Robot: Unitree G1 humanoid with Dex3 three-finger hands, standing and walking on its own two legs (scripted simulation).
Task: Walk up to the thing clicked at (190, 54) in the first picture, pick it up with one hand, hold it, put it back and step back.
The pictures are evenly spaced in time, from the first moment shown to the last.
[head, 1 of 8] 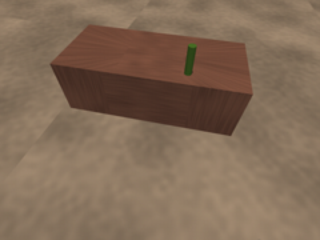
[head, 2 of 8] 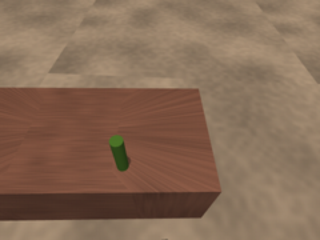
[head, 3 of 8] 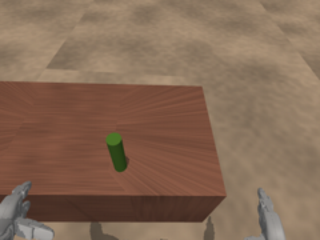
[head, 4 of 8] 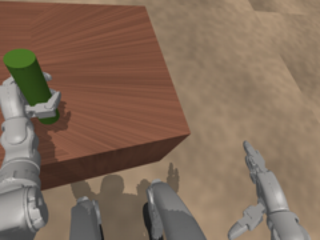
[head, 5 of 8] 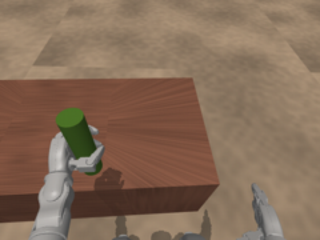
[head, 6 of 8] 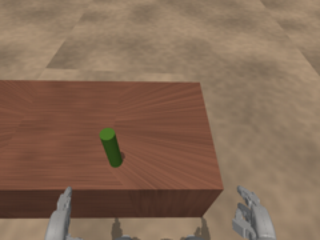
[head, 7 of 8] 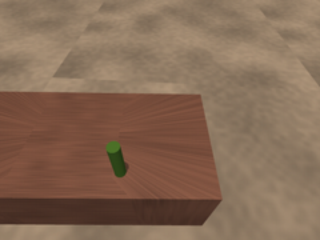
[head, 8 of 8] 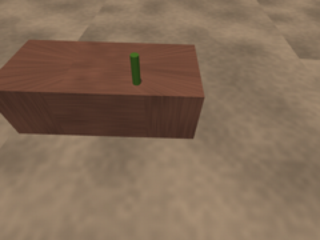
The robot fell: no
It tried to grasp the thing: yes
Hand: left
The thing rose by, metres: 0.25
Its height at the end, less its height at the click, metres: +0.00
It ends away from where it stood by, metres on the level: 0.01
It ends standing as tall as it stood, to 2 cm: yes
